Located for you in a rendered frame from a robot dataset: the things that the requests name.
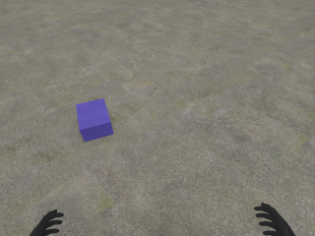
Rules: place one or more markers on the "left robot hand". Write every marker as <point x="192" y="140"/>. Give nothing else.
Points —
<point x="40" y="229"/>

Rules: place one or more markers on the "right robot hand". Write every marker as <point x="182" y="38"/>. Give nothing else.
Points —
<point x="279" y="224"/>

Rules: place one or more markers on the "carton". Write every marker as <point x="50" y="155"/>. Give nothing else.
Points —
<point x="93" y="120"/>

